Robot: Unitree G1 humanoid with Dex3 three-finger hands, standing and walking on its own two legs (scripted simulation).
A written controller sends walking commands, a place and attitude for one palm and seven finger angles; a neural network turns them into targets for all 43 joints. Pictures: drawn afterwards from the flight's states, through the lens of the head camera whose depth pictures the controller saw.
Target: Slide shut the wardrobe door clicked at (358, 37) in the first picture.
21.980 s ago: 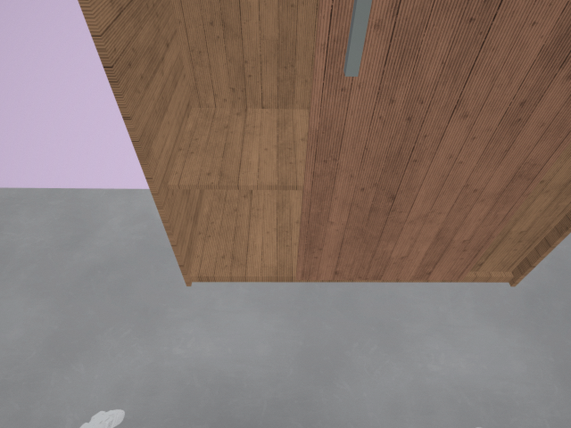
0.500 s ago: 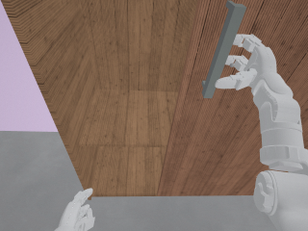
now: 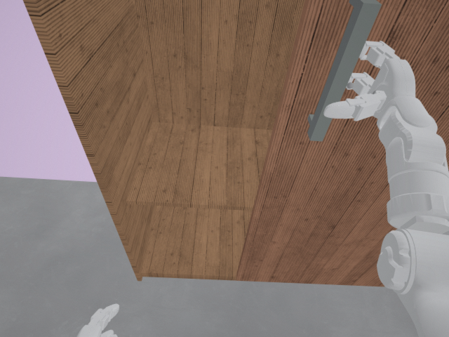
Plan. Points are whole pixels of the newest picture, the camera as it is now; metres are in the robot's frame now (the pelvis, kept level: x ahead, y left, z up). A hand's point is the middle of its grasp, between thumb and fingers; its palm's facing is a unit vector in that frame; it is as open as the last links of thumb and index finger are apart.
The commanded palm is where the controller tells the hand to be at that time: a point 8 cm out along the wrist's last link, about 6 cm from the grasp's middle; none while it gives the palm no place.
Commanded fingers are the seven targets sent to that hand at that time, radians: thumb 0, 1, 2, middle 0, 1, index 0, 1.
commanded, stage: slide the fingers in behind the handle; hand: right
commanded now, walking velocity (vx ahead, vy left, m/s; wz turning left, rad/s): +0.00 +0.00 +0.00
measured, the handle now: (333, 75) +0.49 -0.13 +0.27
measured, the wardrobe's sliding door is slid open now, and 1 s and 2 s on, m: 0.42 0.42 0.42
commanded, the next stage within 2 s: grip the handle and tug to test in 1.74 s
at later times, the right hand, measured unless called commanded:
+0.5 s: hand (343, 89) +0.44 -0.13 +0.27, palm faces -0.03 +1.00 -0.03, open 14.0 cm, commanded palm +0.42 -0.18 +0.25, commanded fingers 0.00 0.50 -0.30 0.30 1.20 0.30 1.20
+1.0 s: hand (331, 90) +0.44 -0.12 +0.26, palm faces -0.03 +1.00 -0.02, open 14.0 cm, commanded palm +0.42 -0.16 +0.25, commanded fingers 0.00 0.50 -0.30 0.30 1.20 0.30 1.20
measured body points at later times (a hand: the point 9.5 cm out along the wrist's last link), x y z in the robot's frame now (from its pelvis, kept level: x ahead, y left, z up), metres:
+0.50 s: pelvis +0.01 +0.00 +0.00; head +0.00 +0.02 +0.45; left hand +0.16 +0.23 -0.10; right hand +0.44 -0.19 +0.27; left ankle +0.06 +0.11 -0.74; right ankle -0.05 -0.10 -0.74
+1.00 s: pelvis +0.01 -0.01 +0.00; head +0.00 +0.01 +0.45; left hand +0.17 +0.22 -0.10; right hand +0.44 -0.17 +0.26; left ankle +0.06 +0.11 -0.74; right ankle -0.05 -0.10 -0.74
